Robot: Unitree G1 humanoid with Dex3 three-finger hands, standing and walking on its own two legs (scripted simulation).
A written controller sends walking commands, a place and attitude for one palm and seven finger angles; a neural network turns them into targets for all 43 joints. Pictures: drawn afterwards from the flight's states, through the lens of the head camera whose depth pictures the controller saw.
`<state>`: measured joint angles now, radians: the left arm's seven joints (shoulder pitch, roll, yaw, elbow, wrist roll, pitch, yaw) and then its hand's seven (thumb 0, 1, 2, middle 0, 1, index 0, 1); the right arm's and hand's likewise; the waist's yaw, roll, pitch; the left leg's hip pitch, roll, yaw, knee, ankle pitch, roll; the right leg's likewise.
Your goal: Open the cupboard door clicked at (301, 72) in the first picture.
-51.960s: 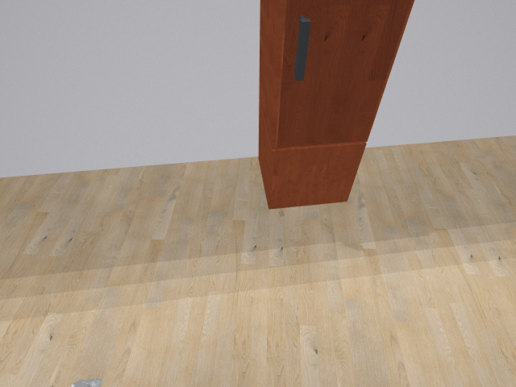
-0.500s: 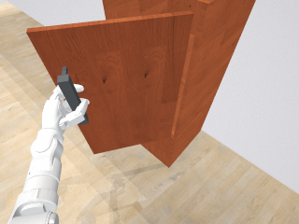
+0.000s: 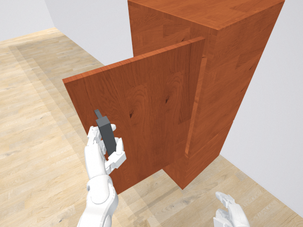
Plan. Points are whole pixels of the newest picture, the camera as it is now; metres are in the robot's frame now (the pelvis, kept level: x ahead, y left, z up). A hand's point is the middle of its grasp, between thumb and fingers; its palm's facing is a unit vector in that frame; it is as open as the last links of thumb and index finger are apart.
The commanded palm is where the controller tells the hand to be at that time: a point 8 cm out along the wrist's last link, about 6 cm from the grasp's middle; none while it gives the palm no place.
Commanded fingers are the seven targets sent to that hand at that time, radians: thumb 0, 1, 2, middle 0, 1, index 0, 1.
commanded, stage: pull the door open along its arc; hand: left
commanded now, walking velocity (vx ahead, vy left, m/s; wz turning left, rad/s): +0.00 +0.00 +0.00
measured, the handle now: (107, 138) +0.33 +0.14 +0.08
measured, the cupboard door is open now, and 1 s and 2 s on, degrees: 81 86 90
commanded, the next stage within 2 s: open thumb and fingers to let go in 0.14 s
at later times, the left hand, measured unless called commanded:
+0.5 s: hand (129, 160) +0.26 +0.07 +0.09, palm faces +0.35 -0.93 -0.01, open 7.5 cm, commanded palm +0.21 +0.11 +0.08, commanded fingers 0.00 -0.08 0.48 -0.33 -1.25 -0.33 -1.25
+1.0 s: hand (125, 158) +0.27 +0.08 +0.09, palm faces +0.32 -0.95 +0.00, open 14.3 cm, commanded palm +0.22 +0.12 +0.08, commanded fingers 0.00 -0.50 0.30 -0.16 -0.35 -0.16 -0.35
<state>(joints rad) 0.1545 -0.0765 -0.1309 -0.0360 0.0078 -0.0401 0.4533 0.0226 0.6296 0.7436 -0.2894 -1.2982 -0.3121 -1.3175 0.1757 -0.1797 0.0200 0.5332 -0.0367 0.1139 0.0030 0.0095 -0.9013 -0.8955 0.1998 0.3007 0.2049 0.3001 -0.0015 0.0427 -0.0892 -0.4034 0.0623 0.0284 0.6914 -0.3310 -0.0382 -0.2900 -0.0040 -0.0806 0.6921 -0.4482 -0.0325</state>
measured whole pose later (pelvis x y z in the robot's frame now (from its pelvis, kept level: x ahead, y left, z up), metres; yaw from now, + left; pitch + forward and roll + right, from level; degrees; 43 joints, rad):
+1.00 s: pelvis -0.02 +0.01 +0.00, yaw +1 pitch +2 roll +0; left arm 0.11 -0.08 -0.27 -0.03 0.06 -0.03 0.53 -0.01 -0.48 0.30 -0.35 -0.88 -0.36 -0.87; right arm 0.17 -0.18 0.02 0.57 -0.04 0.10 0.01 0.01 -0.90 -0.90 0.20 0.30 0.20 0.30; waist 0.01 0.04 -0.05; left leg -0.44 0.05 0.01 0.75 -0.33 -0.02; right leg -0.31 -0.02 -0.10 0.73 -0.45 -0.02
